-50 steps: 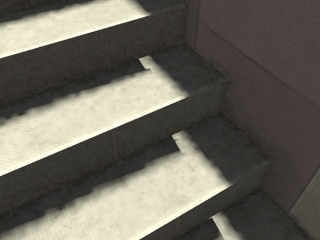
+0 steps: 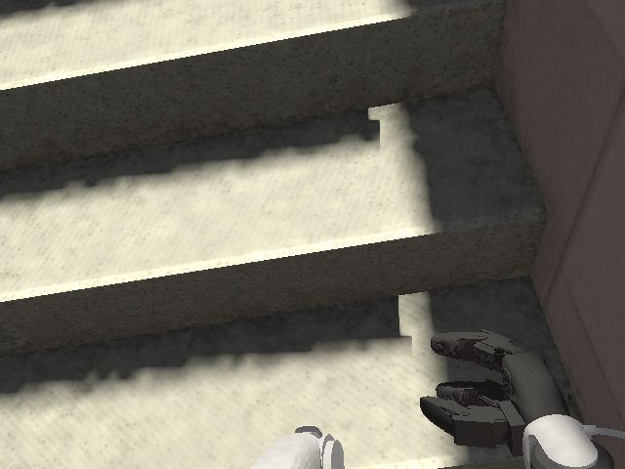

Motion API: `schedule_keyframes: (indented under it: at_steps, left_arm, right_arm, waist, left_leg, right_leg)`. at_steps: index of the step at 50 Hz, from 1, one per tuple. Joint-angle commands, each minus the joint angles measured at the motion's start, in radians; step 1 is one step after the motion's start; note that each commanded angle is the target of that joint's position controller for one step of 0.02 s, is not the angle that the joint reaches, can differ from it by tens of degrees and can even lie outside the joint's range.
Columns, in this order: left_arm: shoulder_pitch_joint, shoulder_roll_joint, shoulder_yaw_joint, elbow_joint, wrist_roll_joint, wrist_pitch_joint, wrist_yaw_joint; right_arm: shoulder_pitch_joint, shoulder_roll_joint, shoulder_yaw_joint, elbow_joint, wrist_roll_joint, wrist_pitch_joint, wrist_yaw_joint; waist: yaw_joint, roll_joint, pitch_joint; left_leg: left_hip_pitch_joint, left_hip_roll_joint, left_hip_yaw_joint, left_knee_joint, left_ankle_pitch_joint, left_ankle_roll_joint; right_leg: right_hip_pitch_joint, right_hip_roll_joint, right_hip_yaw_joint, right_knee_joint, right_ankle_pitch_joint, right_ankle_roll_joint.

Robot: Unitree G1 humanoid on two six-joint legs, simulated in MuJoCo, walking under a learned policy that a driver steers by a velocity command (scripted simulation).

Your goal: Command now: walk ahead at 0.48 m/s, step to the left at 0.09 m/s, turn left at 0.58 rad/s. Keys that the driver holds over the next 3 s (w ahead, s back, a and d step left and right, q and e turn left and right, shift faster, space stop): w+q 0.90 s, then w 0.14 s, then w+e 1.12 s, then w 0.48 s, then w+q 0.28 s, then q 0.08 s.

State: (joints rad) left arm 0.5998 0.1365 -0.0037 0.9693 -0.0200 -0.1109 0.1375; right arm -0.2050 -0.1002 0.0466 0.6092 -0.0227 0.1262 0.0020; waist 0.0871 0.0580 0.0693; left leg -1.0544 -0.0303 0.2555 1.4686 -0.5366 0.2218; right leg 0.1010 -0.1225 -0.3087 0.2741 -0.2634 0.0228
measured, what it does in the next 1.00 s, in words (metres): climbs, turning left: left foot 0.17 m higher, then right foot 0.17 m higher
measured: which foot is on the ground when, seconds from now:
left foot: up 0.00-0.00, down 0.02-0.46, up 0.48-0.92, down 0.94-1.00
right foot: down 0.00-0.04, up 0.06-0.42, down 0.44-0.96, up 0.98-1.00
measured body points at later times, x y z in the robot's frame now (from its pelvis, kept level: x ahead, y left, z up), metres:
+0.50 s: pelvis +0.31 +0.02 +0.22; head +0.34 +0.02 +0.67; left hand +0.48 +0.26 +0.17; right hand +0.33 -0.22 +0.07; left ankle +0.16 +0.05 -0.47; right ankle +0.45 -0.07 -0.41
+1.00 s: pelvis +0.56 +0.23 +0.35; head +0.56 +0.24 +0.80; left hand +0.40 +0.35 +0.20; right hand +0.88 +0.29 +0.32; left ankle +0.60 +0.37 -0.24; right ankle +0.48 -0.07 -0.32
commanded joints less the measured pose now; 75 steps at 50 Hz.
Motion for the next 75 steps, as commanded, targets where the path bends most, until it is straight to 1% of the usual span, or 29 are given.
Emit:
schedule_keyframes:
  at_steps: [1, 2, 3, 4, 6, 7, 10, 15, 21, 23, 24, 25, 26, 30, 35, 40, 43, 46, 48, 49, 51, 53, 56, 58, 60, 63, 69, 72, 75]
  left_arm:
    - [-0.132, 0.289, 0.064, -0.189, -0.055, -0.019, -0.052]
    - [-0.191, 0.314, 0.088, -0.251, -0.036, -0.032, -0.088]
    - [-0.355, 0.219, 0.08, -0.363, -0.002, -0.046, -0.139]
    - [-0.377, 0.176, 0.081, -0.402, 0.053, -0.064, -0.15]
    - [-0.407, 0.028, 0.032, -0.468, 0.058, -0.028, -0.094]
    - [-0.268, 0.083, 0.02, -0.33, 0.082, 0.031, -0.209]
    - [-0.275, 0.109, 0.005, -0.368, 0.09, 0.06, -0.235]
    - [-0.604, -0.008, -0.057, -0.513, 0.074, 0.058, -0.229]
    - [-0.579, 0.123, -0.025, -0.61, 0.074, 0.16, -0.216]
    - [-0.107, 0.17, 0.029, -0.454, 0.094, 0.165, -0.154]
    - [0.005, 0.223, 0.041, -0.367, 0.062, 0.143, -0.164]
    - [-0.04, 0.245, 0.035, -0.406, 0.075, 0.127, -0.155]
    - [-0.07, 0.257, 0.045, -0.324, 0.06, 0.088, -0.161]
    - [-0.256, -0.077, -0.032, -0.13, 0.063, 0.013, -0.154]
    - [-0.31, 0.04, -0.015, -0.059, 0.176, -0.019, -0.165]
    - [-0.005, 0.109, -0.032, 0.085, 0.199, -0.006, -0.155]
    - [-0.026, 0.158, -0.032, 0.09, 0.172, 0.016, -0.229]
    - [-0.057, 0.277, 0.001, 0.038, 0.04, -0.041, -0.251]
    - [0.123, 0.192, 0.007, 0.007, 0.131, -0.04, -0.254]
    - [0.092, 0.193, 0.023, -0.03, 0.151, -0.034, -0.286]
    - [-0.113, 0.189, 0.091, -0.101, 0.038, -0.006, -0.283]
    - [-0.179, 0.076, 0.06, -0.11, 0.053, -0.022, -0.253]
    - [-0.226, 0.009, 0.026, -0.115, 0.034, 0.029, -0.209]
    - [-0.356, -0.029, 0.007, -0.196, 0.015, 0.051, -0.095]
    - [-0.271, 0.106, 0.034, -0.154, 0.006, 0.039, -0.24]
    - [-0.392, 0.067, 0.006, -0.228, 0.042, 0.036, -0.241]
    - [-0.731, 0.105, -0.008, -0.412, 0.004, 0.118, -0.228]
    - [-0.579, 0.055, -0.012, -0.395, 0.017, 0.124, -0.269]
    - [-0.374, 0.219, 0.05, -0.307, 0.025, 0.097, -0.245]
  right_arm:
    - [0.347, -0.134, -0.058, 0.011, -0.022, -0.024, -0.021]
    - [0.397, -0.216, -0.097, 0.008, -0.024, -0.045, -0.02]
    - [0.347, -0.302, -0.139, 0.016, 0.007, -0.045, -0.038]
    - [0.365, -0.336, -0.174, -0.019, 0.001, -0.069, -0.028]
    - [0.396, -0.268, -0.163, 0.077, -0.017, -0.119, -0.017]
    - [0.503, -0.13, -0.079, 0.186, -0.02, -0.166, 0.08]
    - [0.38, -0.125, -0.073, 0.279, -0.007, -0.197, 0.104]
    - [0.789, -0.149, -0.049, 0.45, -0.111, -0.188, 0.102]
    - [0.618, -0.41, -0.106, 0.281, 0.044, -0.229, 0.153]
    - [0.644, -0.299, -0.086, 0.313, 0.001, -0.207, 0.168]
    - [0.768, -0.125, -0.033, 0.317, -0.079, -0.201, 0.183]
    - [0.643, -0.287, -0.085, 0.333, -0.036, -0.183, 0.19]
    - [0.515, -0.236, -0.087, 0.299, -0.009, -0.196, 0.162]
    - [0.451, -0.072, -0.021, 0.191, -0.025, -0.179, 0.102]
    - [0.264, -0.071, 0.02, 0.069, 0.031, -0.149, 0.082]
    - [-0.058, -0.105, 0.057, -0.099, 0.023, -0.144, 0.091]
    - [-0.223, -0.102, 0.068, -0.194, -0.003, -0.063, 0.104]
    - [0.04, -0.186, 0.018, -0.095, 0.001, -0.079, 0.131]
    - [0.394, -0.259, -0.03, 0.052, 0.014, -0.128, 0.084]
    - [0.678, -0.341, -0.061, 0.142, -0.034, -0.106, 0.066]
    - [0.798, -0.436, -0.137, 0.295, -0.054, -0.156, 0.048]
    - [0.56, -0.297, -0.113, 0.317, -0.014, -0.197, 0.055]
    - [0.353, -0.074, -0.038, 0.338, -0.079, -0.205, 0.083]
    - [0.382, -0.075, -0.052, 0.374, -0.003, -0.222, 0.002]
    - [0.417, -0.109, -0.057, 0.368, -0.11, -0.231, 0.076]
    - [0.613, -0.129, -0.031, 0.446, -0.144, -0.207, 0.098]
    - [0.736, -0.165, -0.002, 0.454, -0.102, -0.227, 0.098]
    - [0.604, -0.407, -0.052, 0.398, -0.031, -0.255, 0.114]
    - [0.624, -0.373, -0.081, 0.392, -0.048, -0.245, 0.124]
  waist:
    - [-0.229, -0.369, -0.375]
    - [-0.273, -0.317, -0.374]
    - [-0.27, 0.131, -0.312]
    - [-0.237, -0.121, -0.378]
    - [-0.098, -0.184, -0.182]
    - [-0.13, -0.142, -0.037]
    - [0.087, -0.139, -0.093]
    - [-0.028, -0.057, -0.084]
    - [0.098, 0.111, -0.271]
    - [0.212, -0.05, -0.405]
    - [0.13, -0.458, -0.65]
    - [0.2, -0.24, -0.404]
    - [0.14, -0.273, -0.144]
    - [-0.078, -0.069, -0.136]
    - [-0.134, -0.097, -0.065]
    - [-0.048, -0.042, -0.061]
    - [-0.081, -0.166, -0.086]
    - [-0.188, -0.259, -0.178]
    - [-0.166, -0.11, -0.526]
    - [-0.269, 0.083, -0.674]
    - [-0.26, 0.14, -0.437]
    - [-0.147, 0.066, -0.263]
    - [-0.006, -0.11, -0.171]
    - [-0.013, -0.079, -0.106]
    - [0.02, -0.004, -0.101]
    - [-0.01, -0.07, -0.057]
    - [-0.14, -0.004, -0.071]
    - [0.006, 0.147, -0.183]
    - [-0.009, 0.029, -0.306]
  left_leg:
    - [0.665, -0.161, -0.012, -0.364, -0.032, 0.063]
    - [0.904, -0.112, -0.291, -0.576, -0.042, 0.122]
    - [1.039, 0.176, -1.009, -0.9, 0.255, 0.265]
    - [1.002, 0.248, -1.146, -1.06, 0.425, 0.264]
    - [0.762, 0.232, -1.008, -1.072, 0.171, 0.184]
    - [0.711, 0.134, -0.918, -1.0, 0.422, 0.151]
    - [0.538, 0.112, -0.596, -1.012, 0.48, 0.036]
    - [0.64, 0.006, -0.591, -1.087, 0.328, -0.025]
    - [0.63, 0.212, -0.662, -1.099, 2.069, 0.125]
    - [0.628, 0.112, -0.591, -0.586, 1.948, 0.045]
    - [0.271, -0.066, -0.595, -0.076, 0.645, -0.087]
    - [0.108, -0.027, -0.568, 0.241, 0.615, -0.09]
    - [-0.069, -0.014, -0.47, 0.443, 0.577, -0.098]
    - [-0.258, 0.05, -0.4, 0.601, 0.261, -0.029]
    - [-0.244, 0.143, -0.305, 0.689, 0.146, 0.002]
    - [-0.596, 0.209, -0.264, 0.442, 0.158, 0.096]
    - [0.115, 0.208, -0.191, 0.108, 0.29, 0.05]
    - [0.355, -0.004, 0.04, -0.246, 0.196, -0.012]
    - [1.102, 0.076, -0.349, -0.35, 0.749, 0.12]
    - [1.431, 0.215, -0.842, -0.722, 0.722, 0.19]
    - [1.018, 0.305, -1.066, -0.923, 0.48, 0.036]
    - [0.739, 0.287, -0.934, -0.899, 0.25, 0.057]
    - [0.506, 0.274, -0.736, -1.004, 0.045, -0.007]
    - [0.501, 0.25, -0.421, -1.13, 0.247, -0.13]
    - [0.527, 0.224, -0.393, -1.072, 0.32, -0.064]
    - [0.72, 0.227, -0.303, -1.051, 0.357, -0.041]
    - [0.77, 0.303, -0.196, -1.314, 0.669, 0.019]
    - [0.785, 0.346, -0.084, -1.219, 1.745, 0.064]
    - [1.011, 0.297, -0.056, -0.824, 1.992, 0.049]
  right_leg:
    - [-0.061, -0.228, 0.111, 0.599, 2.187, -0.116]
    - [-0.366, -0.166, 0.177, 0.983, 1.621, -0.115]
    - [-0.982, 0.196, 0.214, 1.616, 0.193, -0.039]
    - [-1.019, 0.158, 0.448, 1.985, 0.132, -0.054]
    - [-1.124, 0.116, 0.432, 1.992, 0.138, -0.065]
    - [-1.41, 0.262, 0.692, 2.09, 0.252, -0.157]
    - [-1.377, 0.107, 0.491, 1.825, 0.217, -0.174]
    - [-1.466, 0.137, 0.356, 1.771, 0.126, -0.182]
    - [-0.611, 0.229, 0.192, 0.922, -0.123, -0.059]
    - [-0.15, 0.173, 0.417, 0.48, 0.077, -0.125]
    - [0.091, -0.247, 1.172, 0.335, 0.026, -0.516]
    - [-0.191, -0.228, 1.366, 0.177, -0.577, -0.456]
    - [-0.357, -0.208, 1.192, 0.151, -0.616, -0.422]
    - [-0.345, -0.09, 0.574, 0.154, -0.174, -0.289]
    - [-0.572, -0.09, 0.319, -0.063, -0.155, -0.216]
    - [-0.134, -0.155, 0.286, -0.137, -0.121, -0.204]
    - [-0.543, -0.179, 0.18, -0.378, -0.041, -0.238]
    - [-0.14, -0.168, 0.096, -0.071, 1.407, -0.256]
    - [-0.46, -0.103, 0.2, 0.407, 1.266, -0.134]
    - [-0.753, 0.04, 0.32, 0.686, 0.255, -0.081]
    - [-0.954, 0.141, 0.6, 1.496, 0.248, -0.051]
    - [-1.095, 0.118, 0.573, 1.81, 0.263, -0.11]
    - [-1.227, 0.066, 0.576, 1.813, 0.378, -0.194]
    - [-1.084, 0.089, 0.485, 1.591, 0.221, -0.129]
    - [-1.298, 0.115, 0.485, 2.07, 0.242, -0.209]
    - [-1.6, 0.128, 0.515, 2.12, 0.278, -0.3]
    - [-1.408, 0.038, 0.233, 1.504, 0.147, -0.188]
    - [-0.914, 0.185, 0.1, 1.238, -0.035, -0.134]
    - [-0.687, 0.31, 0.136, 0.844, 0.027, -0.181]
